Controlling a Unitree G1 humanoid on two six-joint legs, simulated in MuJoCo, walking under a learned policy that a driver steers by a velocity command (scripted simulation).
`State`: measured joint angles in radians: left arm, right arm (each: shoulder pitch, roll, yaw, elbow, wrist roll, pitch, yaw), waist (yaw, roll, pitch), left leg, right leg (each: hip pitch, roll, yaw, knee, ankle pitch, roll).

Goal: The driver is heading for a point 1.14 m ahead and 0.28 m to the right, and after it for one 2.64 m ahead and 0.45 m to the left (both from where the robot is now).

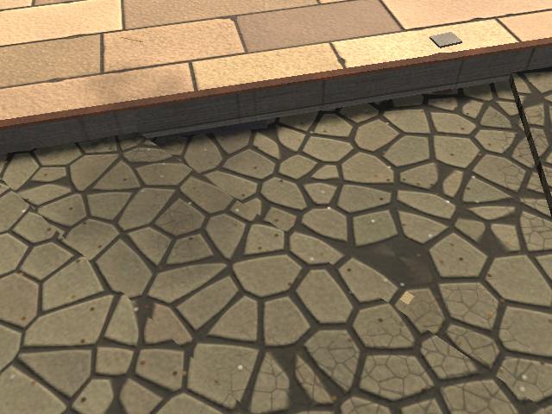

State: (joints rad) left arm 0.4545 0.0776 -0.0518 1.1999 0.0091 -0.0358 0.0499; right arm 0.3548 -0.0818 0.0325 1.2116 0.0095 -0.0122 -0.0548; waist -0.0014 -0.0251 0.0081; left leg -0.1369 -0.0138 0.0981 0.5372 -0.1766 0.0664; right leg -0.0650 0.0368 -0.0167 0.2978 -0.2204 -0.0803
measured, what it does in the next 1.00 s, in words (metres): walks ahead: left foot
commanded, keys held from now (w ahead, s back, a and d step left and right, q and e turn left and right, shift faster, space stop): no key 0.50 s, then w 0.42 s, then no key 0.08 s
